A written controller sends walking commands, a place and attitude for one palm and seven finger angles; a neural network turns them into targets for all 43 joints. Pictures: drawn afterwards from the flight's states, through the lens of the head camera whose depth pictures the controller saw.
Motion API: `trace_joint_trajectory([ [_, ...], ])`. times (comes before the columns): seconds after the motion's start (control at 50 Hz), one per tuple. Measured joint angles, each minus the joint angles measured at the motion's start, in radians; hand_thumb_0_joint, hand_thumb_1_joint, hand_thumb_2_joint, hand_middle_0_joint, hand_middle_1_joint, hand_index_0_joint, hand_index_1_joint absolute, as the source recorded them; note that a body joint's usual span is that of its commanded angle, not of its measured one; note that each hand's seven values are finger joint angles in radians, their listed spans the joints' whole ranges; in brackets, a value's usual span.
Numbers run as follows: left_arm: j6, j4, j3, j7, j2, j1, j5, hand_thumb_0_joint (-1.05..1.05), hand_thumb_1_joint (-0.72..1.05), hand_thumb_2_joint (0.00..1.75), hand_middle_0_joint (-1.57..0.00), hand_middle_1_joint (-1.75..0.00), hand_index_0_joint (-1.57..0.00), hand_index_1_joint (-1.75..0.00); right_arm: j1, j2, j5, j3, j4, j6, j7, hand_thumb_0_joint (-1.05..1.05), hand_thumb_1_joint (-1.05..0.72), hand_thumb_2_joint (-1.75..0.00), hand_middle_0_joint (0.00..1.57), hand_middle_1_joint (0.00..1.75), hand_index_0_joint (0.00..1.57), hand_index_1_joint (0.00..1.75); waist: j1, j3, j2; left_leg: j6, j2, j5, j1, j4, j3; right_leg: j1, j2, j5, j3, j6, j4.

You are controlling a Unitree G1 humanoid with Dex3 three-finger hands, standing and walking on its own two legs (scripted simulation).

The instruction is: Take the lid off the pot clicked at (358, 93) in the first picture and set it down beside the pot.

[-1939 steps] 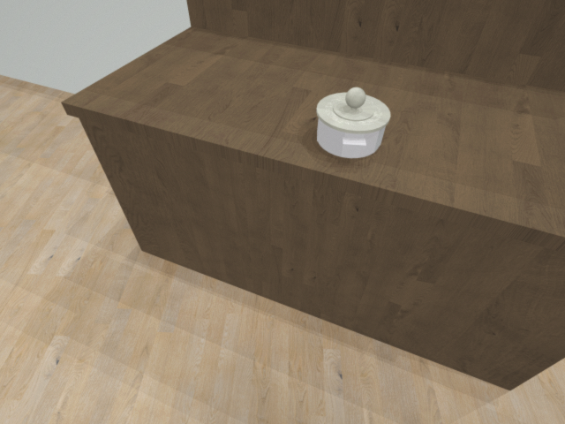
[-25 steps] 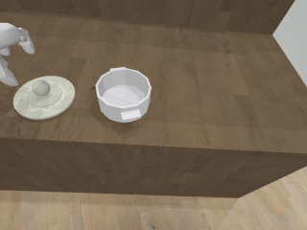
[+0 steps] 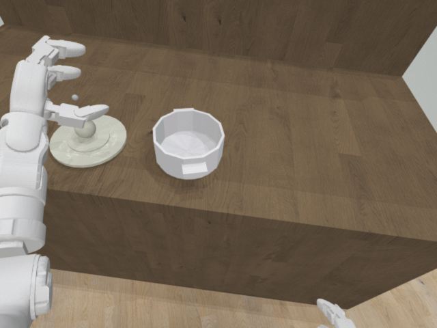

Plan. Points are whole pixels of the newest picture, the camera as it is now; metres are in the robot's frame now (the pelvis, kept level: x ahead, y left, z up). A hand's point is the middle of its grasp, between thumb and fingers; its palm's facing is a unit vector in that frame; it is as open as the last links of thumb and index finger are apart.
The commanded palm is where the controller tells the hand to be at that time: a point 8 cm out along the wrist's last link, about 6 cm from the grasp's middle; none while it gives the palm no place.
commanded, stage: draw the hand back to the body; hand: left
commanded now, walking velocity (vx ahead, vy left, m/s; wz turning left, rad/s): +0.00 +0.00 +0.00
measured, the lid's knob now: (85, 128) +0.53 +0.34 +0.02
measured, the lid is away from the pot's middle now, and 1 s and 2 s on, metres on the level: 0.25 0.25 0.25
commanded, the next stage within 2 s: step back with the hand held close in 1.56 s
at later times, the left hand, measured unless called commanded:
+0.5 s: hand (89, 124) +0.35 +0.22 +0.20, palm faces +0.47 -0.84 -0.27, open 9.0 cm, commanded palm +0.30 +0.26 +0.20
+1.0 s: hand (99, 180) +0.26 +0.18 +0.19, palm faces +0.46 -0.84 -0.29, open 7.5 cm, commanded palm +0.21 +0.22 +0.20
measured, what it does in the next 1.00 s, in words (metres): shifts its weight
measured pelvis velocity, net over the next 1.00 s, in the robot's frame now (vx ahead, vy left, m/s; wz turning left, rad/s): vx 0.01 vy -0.09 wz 0.01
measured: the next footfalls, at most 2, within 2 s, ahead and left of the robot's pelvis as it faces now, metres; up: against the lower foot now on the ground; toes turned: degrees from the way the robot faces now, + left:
none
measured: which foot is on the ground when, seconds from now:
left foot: down 0.00-1.00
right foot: down 0.00-1.00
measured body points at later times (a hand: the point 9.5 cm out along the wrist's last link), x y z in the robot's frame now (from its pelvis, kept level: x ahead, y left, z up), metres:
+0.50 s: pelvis +0.03 -0.07 +0.00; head +0.03 -0.08 +0.45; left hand +0.32 +0.26 +0.21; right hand +0.18 -0.32 -0.10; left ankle +0.02 +0.05 -0.74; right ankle -0.01 -0.16 -0.74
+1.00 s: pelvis +0.01 -0.09 +0.00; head +0.00 -0.11 +0.45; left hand +0.23 +0.22 +0.20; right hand +0.21 -0.31 -0.09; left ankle +0.02 +0.05 -0.74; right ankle -0.01 -0.16 -0.74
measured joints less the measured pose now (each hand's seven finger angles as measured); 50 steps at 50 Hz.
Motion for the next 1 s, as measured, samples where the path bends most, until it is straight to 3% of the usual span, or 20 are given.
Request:
trace_joint_trajectory([
  [0.1,0.000,-0.117,0.061,0.084,-0.040,0.091,-0.089,0.00,0.06,0.65,-0.35,-0.83,-0.35,-0.82,0.004,-0.005,-0.012,-0.010,0.012,-0.068,0.008,0.01,-0.91,-0.90,0.20,0.30,0.20,0.30,-0.010,0.001,0.005,-0.019,0.017,-0.011,0.043,-0.012,0.000,0.042,0.014,0.000,-0.002,-0.002,-0.017],
  [0.22,0.017,-0.213,0.118,0.108,-0.047,0.237,-0.137,0.00,0.17,0.68,-0.32,-0.76,-0.33,-0.75,0.005,-0.036,-0.015,-0.035,0.046,-0.070,0.011,0.01,-0.91,-0.90,0.20,0.30,0.20,0.30,-0.005,-0.008,0.034,-0.037,0.035,-0.031,0.065,-0.011,0.004,0.060,0.029,-0.014,0.004,0.029,-0.016],
  [0.36,0.032,-0.365,0.147,0.126,-0.078,0.372,-0.159,0.00,0.32,0.73,-0.30,-0.67,-0.30,-0.66,-0.003,-0.060,-0.014,-0.058,0.081,-0.074,0.006,0.02,-0.91,-0.90,0.20,0.30,0.20,0.29,0.013,-0.003,0.055,-0.065,0.053,-0.038,0.093,-0.020,-0.013,0.084,0.049,-0.032,-0.012,0.000,-0.011],
  [0.62,0.053,-0.505,0.162,0.131,-0.126,0.547,-0.199,0.00,0.61,0.81,-0.25,-0.48,-0.26,-0.48,-0.086,-0.051,-0.011,-0.061,0.078,-0.084,-0.005,0.02,-0.91,-0.90,0.20,0.30,0.20,0.29,0.035,-0.005,0.079,-0.100,0.085,-0.042,0.138,-0.025,-0.036,0.123,0.082,-0.048,-0.033,-0.043,0.003],
  [0.82,0.041,-0.621,0.151,0.128,-0.167,0.673,-0.218,0.01,0.81,0.87,-0.22,-0.35,-0.22,-0.35,-0.111,-0.036,-0.016,-0.054,0.070,-0.103,-0.007,0.02,-0.91,-0.90,0.20,0.30,0.20,0.29,0.057,0.004,0.086,-0.103,0.090,-0.028,0.159,-0.039,-0.044,0.140,0.088,-0.041,-0.043,-0.055,0.001],
  [1.0,0.020,-0.746,0.132,0.132,-0.206,0.798,-0.226,0.01,0.88,0.89,-0.21,-0.31,-0.21,-0.31,-0.107,-0.026,-0.027,-0.053,0.076,-0.126,-0.013,0.02,-0.91,-0.90,0.20,0.30,0.20,0.29,0.061,0.016,0.090,-0.106,0.090,-0.015,0.172,-0.052,-0.040,0.152,0.086,-0.027,-0.039,-0.052,-0.012],
])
